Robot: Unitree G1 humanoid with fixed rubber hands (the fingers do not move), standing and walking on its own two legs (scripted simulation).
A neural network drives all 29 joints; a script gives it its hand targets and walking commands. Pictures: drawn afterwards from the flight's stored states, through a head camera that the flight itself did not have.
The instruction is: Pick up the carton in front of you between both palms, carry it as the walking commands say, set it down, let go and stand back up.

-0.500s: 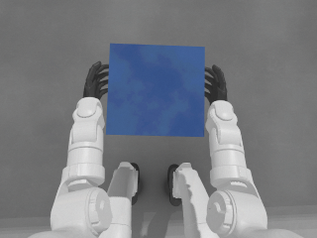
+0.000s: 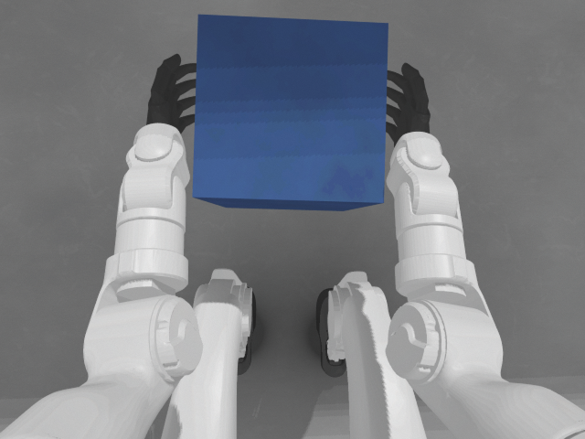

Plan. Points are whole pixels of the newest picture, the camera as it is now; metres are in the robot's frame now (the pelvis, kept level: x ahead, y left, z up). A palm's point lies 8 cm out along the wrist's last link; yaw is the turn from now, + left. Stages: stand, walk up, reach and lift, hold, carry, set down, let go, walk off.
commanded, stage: set down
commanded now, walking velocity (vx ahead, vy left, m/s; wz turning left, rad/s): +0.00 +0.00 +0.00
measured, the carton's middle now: (288, 136) +0.49 +0.02 -0.17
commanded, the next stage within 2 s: none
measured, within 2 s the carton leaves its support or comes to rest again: rests again in 1.06 s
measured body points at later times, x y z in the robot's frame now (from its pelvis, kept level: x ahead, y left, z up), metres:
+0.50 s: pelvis -0.02 +0.00 -0.11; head +0.33 +0.02 +0.16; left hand +0.52 +0.17 -0.26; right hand +0.52 -0.13 -0.26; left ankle +0.08 +0.11 -0.51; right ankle +0.08 -0.12 -0.51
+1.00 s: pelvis -0.02 -0.01 -0.17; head +0.35 +0.02 +0.09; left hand +0.54 +0.18 -0.34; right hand +0.54 -0.13 -0.33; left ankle +0.08 +0.11 -0.51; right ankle +0.08 -0.12 -0.51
